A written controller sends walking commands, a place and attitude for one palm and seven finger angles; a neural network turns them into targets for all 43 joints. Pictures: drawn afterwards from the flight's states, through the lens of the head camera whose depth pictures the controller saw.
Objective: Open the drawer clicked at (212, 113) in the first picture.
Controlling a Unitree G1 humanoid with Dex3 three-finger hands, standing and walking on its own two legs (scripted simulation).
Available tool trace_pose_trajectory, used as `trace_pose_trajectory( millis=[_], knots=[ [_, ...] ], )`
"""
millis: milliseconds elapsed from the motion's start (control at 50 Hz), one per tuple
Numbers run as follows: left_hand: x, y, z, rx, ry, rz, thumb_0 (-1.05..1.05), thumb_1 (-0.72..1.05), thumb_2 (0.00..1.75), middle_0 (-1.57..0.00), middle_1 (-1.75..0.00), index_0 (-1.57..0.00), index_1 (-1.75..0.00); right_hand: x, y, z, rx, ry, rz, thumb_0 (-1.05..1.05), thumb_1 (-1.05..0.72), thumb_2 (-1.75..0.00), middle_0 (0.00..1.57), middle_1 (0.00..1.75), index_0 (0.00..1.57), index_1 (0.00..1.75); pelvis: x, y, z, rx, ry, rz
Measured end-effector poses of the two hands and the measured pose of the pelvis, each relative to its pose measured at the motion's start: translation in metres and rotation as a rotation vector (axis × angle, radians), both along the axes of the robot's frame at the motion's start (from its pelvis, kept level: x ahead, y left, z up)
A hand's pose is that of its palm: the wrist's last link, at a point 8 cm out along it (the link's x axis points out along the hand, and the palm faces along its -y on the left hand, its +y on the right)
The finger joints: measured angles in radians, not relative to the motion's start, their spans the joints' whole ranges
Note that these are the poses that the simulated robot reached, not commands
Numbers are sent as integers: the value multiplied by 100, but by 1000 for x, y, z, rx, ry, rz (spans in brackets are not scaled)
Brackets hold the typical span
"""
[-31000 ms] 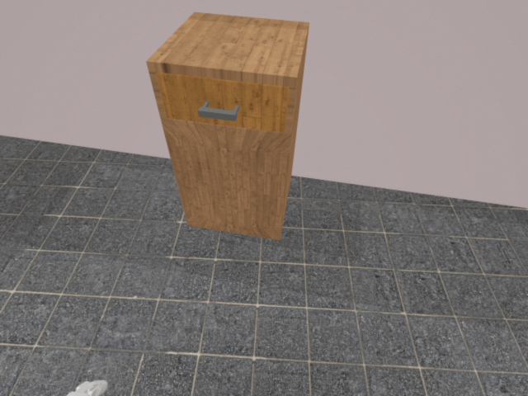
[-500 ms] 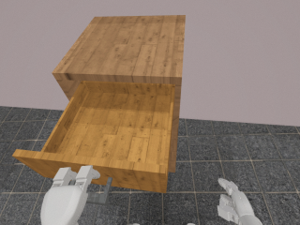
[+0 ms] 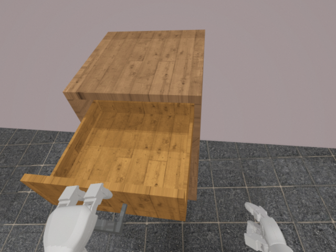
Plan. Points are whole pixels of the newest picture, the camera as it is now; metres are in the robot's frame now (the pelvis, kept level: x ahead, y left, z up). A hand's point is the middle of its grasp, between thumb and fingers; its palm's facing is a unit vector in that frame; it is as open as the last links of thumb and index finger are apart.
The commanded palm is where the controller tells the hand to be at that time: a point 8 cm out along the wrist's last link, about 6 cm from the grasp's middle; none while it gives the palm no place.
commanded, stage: lift the hand off the handle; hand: left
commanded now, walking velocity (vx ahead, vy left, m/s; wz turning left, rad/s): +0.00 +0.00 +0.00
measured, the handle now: (102, 215) +0.21 +0.21 -0.04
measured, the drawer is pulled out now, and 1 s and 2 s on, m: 0.30 0.30 0.30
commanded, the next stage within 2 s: draw the hand back to the body in 1.00 s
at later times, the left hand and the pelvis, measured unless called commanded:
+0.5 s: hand (81, 221) +0.16 +0.19 +0.08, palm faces +0.09 -0.18 -0.98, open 13.8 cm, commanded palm +0.13 +0.19 +0.13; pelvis +0.00 +0.01 +0.01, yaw +0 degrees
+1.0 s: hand (69, 207) +0.17 +0.21 +0.11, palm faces +0.12 -0.19 -0.97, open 13.8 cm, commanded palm +0.13 +0.20 +0.16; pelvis +0.01 +0.02 +0.02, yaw -1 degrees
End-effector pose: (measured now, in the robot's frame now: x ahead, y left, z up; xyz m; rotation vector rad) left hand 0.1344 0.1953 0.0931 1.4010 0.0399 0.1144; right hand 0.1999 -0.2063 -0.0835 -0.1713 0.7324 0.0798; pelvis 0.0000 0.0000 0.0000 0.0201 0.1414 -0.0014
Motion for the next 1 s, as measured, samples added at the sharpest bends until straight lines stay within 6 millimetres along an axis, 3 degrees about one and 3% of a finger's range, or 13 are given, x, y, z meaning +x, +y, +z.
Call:
trace_pose_trajectory(
  millis=[500, 700, 860, 1000],
  knots=[
    [3, 3, 36, -14, -35, -26, 0, -49, 30, -32, -120, -32, -120, 7, 15, 16, 20, -23, 26, 1, -91, -90, 20, 30, 20, 30, 2, 8, 12, -11, -44, -2],
    [8, 22, 50, -7, -43, 16, 0, -49, 30, -32, -120, -32, -120, 14, 22, 23, 15, -23, 33, 1, -91, -90, 20, 30, 20, 30, 5, 13, 17, -20, -59, 4],
    [9, 14, 58, -59, -41, -31, 0, -49, 30, -32, -120, -32, -120, 22, 30, 32, 14, -48, 46, 1, -91, -90, 20, 30, 20, 30, 10, 20, 19, -26, -64, -3],
    [13, 20, 67, -20, -76, -33, 0, -49, 30, -32, -120, -32, -120, 27, 40, 34, 34, -57, 64, 1, -91, -90, 20, 30, 20, 30, 12, 23, 19, -30, -64, -9]
  ],
)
